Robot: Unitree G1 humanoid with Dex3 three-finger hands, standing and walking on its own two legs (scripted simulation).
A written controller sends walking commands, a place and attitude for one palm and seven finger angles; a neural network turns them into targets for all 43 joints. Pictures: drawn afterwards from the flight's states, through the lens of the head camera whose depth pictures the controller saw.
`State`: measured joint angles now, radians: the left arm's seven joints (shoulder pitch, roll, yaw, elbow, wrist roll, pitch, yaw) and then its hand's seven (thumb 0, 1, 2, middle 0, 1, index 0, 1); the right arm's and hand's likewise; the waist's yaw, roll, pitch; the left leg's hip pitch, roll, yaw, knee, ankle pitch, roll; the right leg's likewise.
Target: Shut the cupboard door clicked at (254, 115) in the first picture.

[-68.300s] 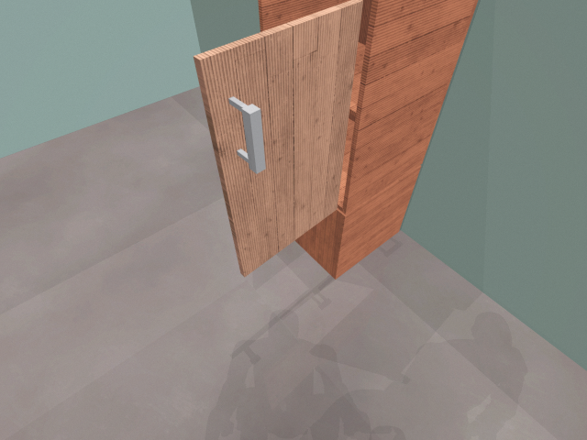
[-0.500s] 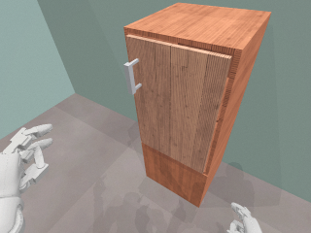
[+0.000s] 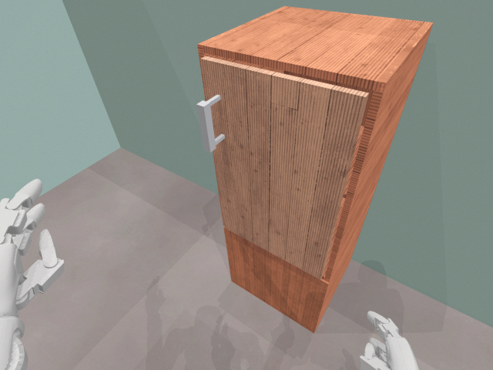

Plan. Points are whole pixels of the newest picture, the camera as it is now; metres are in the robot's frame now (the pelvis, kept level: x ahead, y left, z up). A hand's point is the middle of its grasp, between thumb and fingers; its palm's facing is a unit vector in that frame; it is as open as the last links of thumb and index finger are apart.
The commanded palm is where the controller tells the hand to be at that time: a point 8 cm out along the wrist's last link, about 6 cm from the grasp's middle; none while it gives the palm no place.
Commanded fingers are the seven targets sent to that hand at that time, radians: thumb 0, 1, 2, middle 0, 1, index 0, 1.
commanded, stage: step back with the hand held close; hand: left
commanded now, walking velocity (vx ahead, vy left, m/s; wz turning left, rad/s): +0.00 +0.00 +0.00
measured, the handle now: (212, 123) +0.63 +0.16 +0.10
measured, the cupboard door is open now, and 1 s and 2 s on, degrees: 0 0 0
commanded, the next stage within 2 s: stop stepping back and stand still in 1.26 s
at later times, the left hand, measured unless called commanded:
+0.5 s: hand (26, 283) +0.16 +0.29 +0.16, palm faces +0.38 -0.78 -0.49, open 7.4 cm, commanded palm +0.10 +0.32 +0.17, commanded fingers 0.00 0.90 0.90 -0.20 -0.30 -0.20 -0.30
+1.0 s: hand out of the picture +0.04 +0.31 +0.16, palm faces +0.50 -0.77 -0.40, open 7.4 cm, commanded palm -0.01 +0.35 +0.17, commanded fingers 0.00 0.90 0.90 -0.20 -0.30 -0.20 -0.30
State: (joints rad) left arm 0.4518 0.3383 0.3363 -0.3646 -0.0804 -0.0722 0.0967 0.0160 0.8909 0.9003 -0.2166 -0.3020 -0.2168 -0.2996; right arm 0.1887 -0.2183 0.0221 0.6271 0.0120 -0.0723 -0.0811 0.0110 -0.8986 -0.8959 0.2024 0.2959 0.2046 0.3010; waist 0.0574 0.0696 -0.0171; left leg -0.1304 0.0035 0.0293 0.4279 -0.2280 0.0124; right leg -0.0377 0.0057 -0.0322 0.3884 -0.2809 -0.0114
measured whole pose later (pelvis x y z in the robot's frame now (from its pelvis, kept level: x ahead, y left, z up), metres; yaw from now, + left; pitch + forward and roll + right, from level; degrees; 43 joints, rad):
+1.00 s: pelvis -0.14 +0.04 -0.02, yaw +3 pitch -1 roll -3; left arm 0.53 0.40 0.40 -0.51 -0.04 -0.25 0.17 0.01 0.89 0.90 -0.21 -0.30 -0.22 -0.30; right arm 0.23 -0.22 -0.01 0.63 0.00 -0.05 -0.08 0.01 -0.90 -0.90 0.20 0.30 0.21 0.30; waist 0.02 0.03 0.00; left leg -0.51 -0.01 0.04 0.64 -0.27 0.02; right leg -0.34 0.03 0.01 0.58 -0.23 0.03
